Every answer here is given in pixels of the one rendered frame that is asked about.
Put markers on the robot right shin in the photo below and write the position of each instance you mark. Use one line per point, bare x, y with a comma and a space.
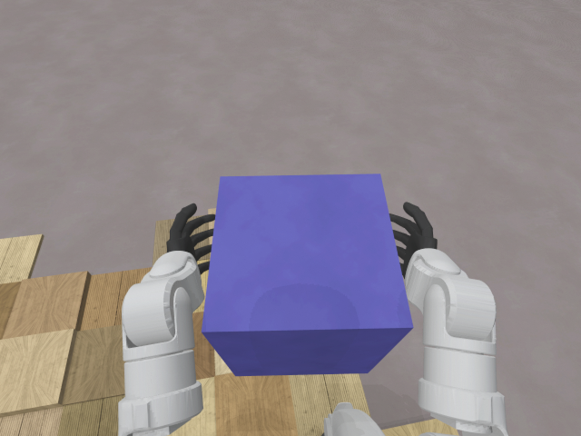
343, 405

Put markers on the robot right hand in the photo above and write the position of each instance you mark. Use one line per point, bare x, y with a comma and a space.
421, 234

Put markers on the robot left hand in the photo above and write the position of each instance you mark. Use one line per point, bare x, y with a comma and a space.
181, 230

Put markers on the right robot thigh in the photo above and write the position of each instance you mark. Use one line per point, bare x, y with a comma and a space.
351, 422

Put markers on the robot left forearm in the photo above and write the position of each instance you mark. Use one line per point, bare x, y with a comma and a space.
161, 391

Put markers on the robot right forearm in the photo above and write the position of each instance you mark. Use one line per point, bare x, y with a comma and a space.
459, 384

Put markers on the carton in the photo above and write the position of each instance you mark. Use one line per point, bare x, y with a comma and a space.
304, 275

